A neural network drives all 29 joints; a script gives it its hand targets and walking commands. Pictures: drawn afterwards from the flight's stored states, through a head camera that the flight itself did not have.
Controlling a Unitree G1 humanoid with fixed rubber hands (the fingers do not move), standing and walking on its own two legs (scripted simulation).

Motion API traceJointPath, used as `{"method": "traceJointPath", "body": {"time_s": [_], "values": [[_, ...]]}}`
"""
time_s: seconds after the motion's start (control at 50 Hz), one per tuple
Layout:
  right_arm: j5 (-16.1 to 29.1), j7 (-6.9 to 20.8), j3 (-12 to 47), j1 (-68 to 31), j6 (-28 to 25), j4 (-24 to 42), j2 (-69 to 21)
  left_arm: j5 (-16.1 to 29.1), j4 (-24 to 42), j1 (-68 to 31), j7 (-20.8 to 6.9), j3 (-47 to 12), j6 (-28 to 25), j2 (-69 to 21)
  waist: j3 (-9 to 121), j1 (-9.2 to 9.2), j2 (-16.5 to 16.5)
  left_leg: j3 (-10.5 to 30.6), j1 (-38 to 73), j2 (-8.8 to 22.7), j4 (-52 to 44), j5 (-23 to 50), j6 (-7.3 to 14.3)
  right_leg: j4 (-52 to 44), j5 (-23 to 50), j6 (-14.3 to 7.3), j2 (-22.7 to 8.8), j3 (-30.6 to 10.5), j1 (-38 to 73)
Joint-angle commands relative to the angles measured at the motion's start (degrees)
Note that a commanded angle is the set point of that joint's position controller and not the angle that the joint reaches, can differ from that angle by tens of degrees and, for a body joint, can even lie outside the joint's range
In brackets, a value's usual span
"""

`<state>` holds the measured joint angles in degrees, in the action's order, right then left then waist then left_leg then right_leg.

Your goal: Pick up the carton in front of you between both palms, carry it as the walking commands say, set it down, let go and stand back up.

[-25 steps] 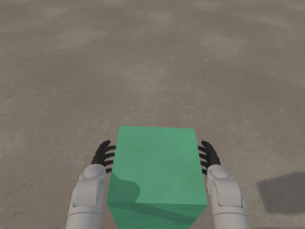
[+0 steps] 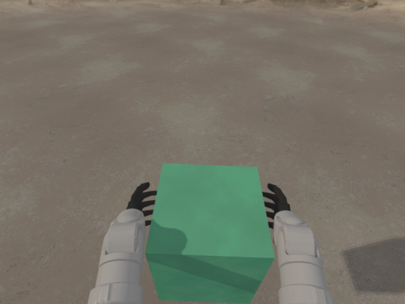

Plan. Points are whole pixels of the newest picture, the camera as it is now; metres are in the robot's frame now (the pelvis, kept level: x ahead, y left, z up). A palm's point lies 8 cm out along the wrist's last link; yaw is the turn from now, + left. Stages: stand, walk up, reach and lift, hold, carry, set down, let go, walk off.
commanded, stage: set down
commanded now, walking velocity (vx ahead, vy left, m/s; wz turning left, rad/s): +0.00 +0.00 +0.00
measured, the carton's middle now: (207, 235) +0.30 -0.01 -0.02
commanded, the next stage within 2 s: none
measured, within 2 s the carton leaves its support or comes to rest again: neither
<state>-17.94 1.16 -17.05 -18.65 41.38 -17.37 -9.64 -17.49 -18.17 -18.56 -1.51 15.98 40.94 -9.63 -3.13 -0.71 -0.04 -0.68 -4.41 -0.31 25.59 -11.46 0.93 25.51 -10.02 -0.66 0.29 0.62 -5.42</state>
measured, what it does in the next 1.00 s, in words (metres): lowers itself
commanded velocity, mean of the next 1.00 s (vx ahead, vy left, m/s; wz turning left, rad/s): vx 0.00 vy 0.00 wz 0.00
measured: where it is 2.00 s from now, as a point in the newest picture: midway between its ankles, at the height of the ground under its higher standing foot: outside the picture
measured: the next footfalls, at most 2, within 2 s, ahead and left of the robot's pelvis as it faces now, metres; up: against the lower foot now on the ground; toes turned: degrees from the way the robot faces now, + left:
none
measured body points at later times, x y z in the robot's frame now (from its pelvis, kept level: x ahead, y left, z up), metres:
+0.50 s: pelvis -0.01 +0.00 -0.05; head +0.16 +0.00 +0.37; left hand +0.36 +0.15 -0.12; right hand +0.37 -0.15 -0.12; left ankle +0.05 +0.11 -0.74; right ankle +0.06 -0.11 -0.74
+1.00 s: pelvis -0.02 +0.00 -0.19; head +0.20 +0.00 +0.20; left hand +0.42 +0.15 -0.27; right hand +0.42 -0.15 -0.27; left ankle +0.05 +0.11 -0.74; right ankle +0.06 -0.11 -0.74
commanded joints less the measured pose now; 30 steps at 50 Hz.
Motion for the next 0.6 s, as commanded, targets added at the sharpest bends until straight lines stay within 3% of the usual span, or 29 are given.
{"method": "traceJointPath", "body": {"time_s": [0.0,0.08,0.14,0.22,0.28,0.34,0.44,0.52,0.58], "values": [[13.2,15.3,27.0,-37.2,-3.1,-5.2,-53.1,12.4,-4.6,-37.5,-14.3,-26.1,-3.5,-53.4,8.2,-0.11,0.0,5.4,-3.4,-2.8,-5.7,-16.6,1.6,-5.0,-17.1,-1.3,3.0,-4.9,-2.6],[8.6,14.7,18.4,-42.8,-5.9,-14.8,-52.2,7.7,-14.2,-43.7,-13.9,-16.6,-6.4,-50.9,6.5,0.30,2.0,5.7,-3.9,-3.3,-2.1,-16.1,1.7,-3.8,-20.2,-1.8,2.2,-6.3,-6.4],[3.8,13.0,9.8,-44.1,-7.8,-19.7,-47.4,3.0,-18.8,-44.4,-12.1,-8.2,-8.1,-46.8,4.3,0.83,0.4,6.4,-9.0,-2.7,-0.8,-17.6,1.8,-0.3,-18.5,-1.7,2.7,-5.7,-7.6],[-1.9,10.5,1.1,-40.7,-11.3,-22.1,-39.8,-1.9,-19.9,-41.9,-9.6,-1.7,-11.1,-39.8,4.7,0.29,-0.3,5.0,-14.5,-3.2,2.6,-13.1,1.2,3.4,-13.5,-1.6,3.3,-4.9,-12.1],[-4.1,9.2,-1.0,-37.8,-16.1,-20.8,-35.0,-3.2,-19.3,-39.0,-8.6,-0.5,-15.9,-35.9,8.4,-0.27,-0.1,4.3,-18.5,-4.2,6.5,-5.5,0.6,7.2,-6.9,-1.2,4.2,-4.3,-17.6],[-2.6,9.0,2.7,-37.6,-22.4,-19.5,-35.4,-1.6,-18.3,-38.5,-8.2,-4.1,-22.3,-36.4,15.9,-0.23,-0.3,4.2,-22.6,-5.2,11.4,0.8,-0.1,12.3,-0.6,-0.6,5.1,-4.0,-21.8],[3.8,9.6,15.1,-40.1,-31.9,-18.2,-42.1,4.1,-17.1,-40.6,-8.0,-15.3,-32.0,-43.0,34.7,-0.14,-0.1,4.9,-29.7,-6.5,21.3,9.0,-1.2,22.3,8.2,0.2,6.1,-4.1,-27.8],[9.2,9.1,25.9,-41.4,-35.2,-14.1,-46.7,9.4,-12.8,-42.7,-7.5,-26.0,-35.4,-46.4,56.4,0.22,0.1,4.6,-33.1,-7.4,29.8,17.6,-1.9,30.8,17.2,1.1,6.7,-4.5,-30.8],[11.5,8.4,30.2,-41.0,-35.2,-12.0,-47.4,11.6,-10.8,-42.1,-6.9,-30.4,-35.5,-47.2,65.3,0.19,0.1,4.3,-37.5,-7.8,34.4,20.0,-2.5,35.4,19.8,1.9,7.1,-4.6,-34.9]]}}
